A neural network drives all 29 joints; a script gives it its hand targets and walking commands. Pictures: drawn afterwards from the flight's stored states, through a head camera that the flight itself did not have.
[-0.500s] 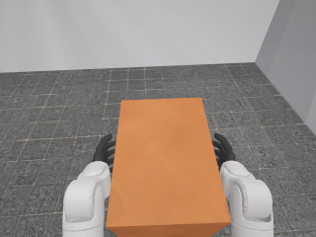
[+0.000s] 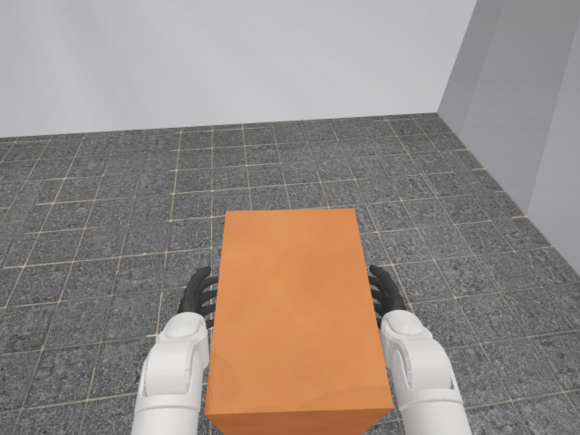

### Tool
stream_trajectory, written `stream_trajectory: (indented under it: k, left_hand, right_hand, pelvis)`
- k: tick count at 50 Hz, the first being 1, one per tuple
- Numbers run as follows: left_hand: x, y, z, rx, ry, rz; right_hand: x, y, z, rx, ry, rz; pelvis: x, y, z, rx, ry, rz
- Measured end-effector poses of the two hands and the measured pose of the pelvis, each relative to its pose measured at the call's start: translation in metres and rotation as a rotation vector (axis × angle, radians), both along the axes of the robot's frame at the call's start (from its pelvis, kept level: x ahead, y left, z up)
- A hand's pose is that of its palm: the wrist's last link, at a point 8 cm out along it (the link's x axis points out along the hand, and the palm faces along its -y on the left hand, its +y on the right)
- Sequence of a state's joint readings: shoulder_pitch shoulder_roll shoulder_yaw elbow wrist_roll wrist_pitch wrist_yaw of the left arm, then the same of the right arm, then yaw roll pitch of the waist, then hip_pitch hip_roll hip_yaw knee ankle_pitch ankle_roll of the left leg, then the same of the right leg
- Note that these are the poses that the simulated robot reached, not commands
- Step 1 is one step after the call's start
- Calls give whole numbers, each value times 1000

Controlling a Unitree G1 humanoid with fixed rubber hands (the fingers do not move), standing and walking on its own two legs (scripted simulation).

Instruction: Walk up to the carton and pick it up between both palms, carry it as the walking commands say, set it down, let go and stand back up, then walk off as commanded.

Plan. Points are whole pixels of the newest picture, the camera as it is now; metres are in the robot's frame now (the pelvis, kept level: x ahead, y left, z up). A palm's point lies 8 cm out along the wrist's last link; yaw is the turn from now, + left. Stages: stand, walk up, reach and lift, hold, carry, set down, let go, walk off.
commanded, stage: set down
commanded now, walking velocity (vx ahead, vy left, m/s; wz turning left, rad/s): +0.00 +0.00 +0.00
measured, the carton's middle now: (292, 335) +0.27 +0.03 -0.04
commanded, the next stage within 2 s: none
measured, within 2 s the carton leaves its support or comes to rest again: neither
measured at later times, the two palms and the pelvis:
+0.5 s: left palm (198, 314) +0.29 +0.18 -0.03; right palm (374, 309) +0.32 -0.10 -0.03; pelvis -0.03 +0.01 -0.02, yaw +0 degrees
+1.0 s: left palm (210, 323) +0.32 +0.18 -0.13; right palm (359, 319) +0.35 -0.10 -0.14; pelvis -0.03 +0.00 -0.07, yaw +0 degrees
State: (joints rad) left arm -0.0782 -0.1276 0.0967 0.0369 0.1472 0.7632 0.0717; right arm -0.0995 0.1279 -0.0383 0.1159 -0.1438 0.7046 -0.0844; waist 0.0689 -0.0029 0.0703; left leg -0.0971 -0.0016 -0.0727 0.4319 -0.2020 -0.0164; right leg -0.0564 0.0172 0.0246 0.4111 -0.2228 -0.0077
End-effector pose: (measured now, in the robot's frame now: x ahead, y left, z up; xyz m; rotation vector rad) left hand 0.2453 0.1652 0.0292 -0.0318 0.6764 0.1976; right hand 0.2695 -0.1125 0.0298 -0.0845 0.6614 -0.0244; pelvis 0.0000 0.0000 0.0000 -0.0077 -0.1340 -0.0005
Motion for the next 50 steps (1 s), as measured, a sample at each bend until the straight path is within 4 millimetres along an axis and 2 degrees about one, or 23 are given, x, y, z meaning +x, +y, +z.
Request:
stream_trajectory:
  k: [7,20,33,50]
  left_hand:
    - [14,11,-19,-21,44,0]
    - [37,12,-42,-17,45,19]
    - [51,9,-99,6,46,15]
    - [79,15,-164,-1,28,16]
  right_hand:
    - [13,9,-17,17,48,-15]
    - [39,8,-42,44,50,4]
    - [59,5,-99,38,49,19]
    - [84,11,-166,62,36,-23]
  pelvis:
    - [-17,10,-7,-2,-19,-7]
    - [-32,16,-17,7,108,-11]
    - [-36,5,-34,12,335,2]
    - [-29,-2,-73,2,591,-2]
